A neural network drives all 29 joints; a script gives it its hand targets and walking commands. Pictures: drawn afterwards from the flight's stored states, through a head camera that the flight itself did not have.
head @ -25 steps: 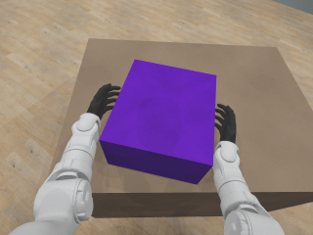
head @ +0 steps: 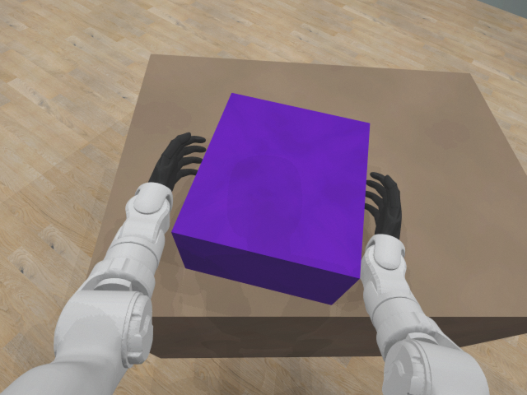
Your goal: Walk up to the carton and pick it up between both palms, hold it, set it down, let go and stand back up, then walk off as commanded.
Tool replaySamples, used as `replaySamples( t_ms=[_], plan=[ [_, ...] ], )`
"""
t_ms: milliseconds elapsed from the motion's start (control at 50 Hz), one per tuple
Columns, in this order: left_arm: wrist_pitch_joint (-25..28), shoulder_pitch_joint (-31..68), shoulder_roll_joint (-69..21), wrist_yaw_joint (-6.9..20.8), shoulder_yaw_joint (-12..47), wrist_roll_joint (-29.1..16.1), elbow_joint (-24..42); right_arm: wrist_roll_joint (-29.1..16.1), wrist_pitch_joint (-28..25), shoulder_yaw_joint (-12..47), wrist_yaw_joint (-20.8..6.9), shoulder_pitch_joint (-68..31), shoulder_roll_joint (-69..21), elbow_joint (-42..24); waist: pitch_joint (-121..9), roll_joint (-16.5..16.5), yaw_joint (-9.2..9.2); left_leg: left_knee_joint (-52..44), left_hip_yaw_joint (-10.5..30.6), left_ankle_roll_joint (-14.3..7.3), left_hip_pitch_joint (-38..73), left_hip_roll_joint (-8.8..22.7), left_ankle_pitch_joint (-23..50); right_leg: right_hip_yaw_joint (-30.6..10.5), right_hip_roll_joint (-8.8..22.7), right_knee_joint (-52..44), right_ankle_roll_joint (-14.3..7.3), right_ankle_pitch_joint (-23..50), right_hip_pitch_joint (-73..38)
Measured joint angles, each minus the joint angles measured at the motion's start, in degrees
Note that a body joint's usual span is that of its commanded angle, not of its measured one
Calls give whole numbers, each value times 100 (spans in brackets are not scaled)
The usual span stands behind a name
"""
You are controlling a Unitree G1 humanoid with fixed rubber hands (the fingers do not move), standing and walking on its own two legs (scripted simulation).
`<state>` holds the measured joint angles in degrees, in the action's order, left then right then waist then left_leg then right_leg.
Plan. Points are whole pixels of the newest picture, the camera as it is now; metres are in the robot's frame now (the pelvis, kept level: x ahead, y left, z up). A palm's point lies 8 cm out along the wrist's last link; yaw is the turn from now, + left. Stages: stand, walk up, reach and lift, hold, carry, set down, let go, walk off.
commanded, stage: set down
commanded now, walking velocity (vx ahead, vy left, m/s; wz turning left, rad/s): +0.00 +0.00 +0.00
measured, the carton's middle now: (279, 194) +0.43 -0.01 -0.02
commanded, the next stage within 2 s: none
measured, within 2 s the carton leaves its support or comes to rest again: neither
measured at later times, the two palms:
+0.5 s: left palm (125, 187) +0.39 +0.23 +0.05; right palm (389, 230) +0.34 -0.17 +0.03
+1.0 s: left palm (108, 213) +0.35 +0.24 +0.05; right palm (392, 257) +0.30 -0.16 +0.03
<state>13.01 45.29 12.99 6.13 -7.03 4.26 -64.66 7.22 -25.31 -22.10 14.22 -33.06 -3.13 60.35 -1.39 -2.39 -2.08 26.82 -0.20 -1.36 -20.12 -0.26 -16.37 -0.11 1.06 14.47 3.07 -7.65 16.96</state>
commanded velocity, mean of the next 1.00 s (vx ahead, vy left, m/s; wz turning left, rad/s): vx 0.00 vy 0.00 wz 0.00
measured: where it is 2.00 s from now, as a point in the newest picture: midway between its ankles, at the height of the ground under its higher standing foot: outside the picture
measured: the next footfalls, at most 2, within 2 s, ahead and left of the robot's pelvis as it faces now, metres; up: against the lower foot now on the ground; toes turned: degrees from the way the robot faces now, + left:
none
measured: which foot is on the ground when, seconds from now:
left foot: down 0.00-1.00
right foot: down 0.00-1.00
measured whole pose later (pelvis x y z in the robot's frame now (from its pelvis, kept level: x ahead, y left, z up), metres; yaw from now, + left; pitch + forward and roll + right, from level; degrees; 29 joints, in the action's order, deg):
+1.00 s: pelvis -0.09 +0.02 -0.03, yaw +0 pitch +11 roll -5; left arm 9.5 53.3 22.4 4.1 10.1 -17.2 -75.1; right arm -2.6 -11.5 -14.9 16.0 -43.9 3.7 68.1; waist -6.8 -1.1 -3.4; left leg 43.2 -0.2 -1.4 -37.1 -0.3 -17.4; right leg -0.1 1.1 29.2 3.2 -7.3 33.0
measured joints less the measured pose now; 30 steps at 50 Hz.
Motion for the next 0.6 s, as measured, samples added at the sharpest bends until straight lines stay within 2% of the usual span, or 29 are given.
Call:
replaySamples(
  t_ms=[120,320,460,600],
  plan=[
    [-6,269,232,-133,445,-600,-321,-55,178,291,91,-275,222,371,-175,7,-40,242,0,0,-300,0,-36,0,0,176,9,-1,267],
    [-135,731,808,-207,1384,-1649,-780,-688,610,585,132,-803,581,803,-376,84,-89,647,0,0,-726,-1,-103,0,0,446,11,38,627],
    [-134,876,866,-207,1659,-1899,-1016,-761,899,592,131,-1060,684,866,-433,85,-109,966,0,0,-1157,-1,-103,0,0,752,11,58,1049],
    [-133,876,862,-213,1711,-1967,-1037,-761,1045,592,124,-1174,690,865,-533,89,-131,1271,0,0,-1577,-1,-103,0,0,1095,11,41,1483]
  ],
)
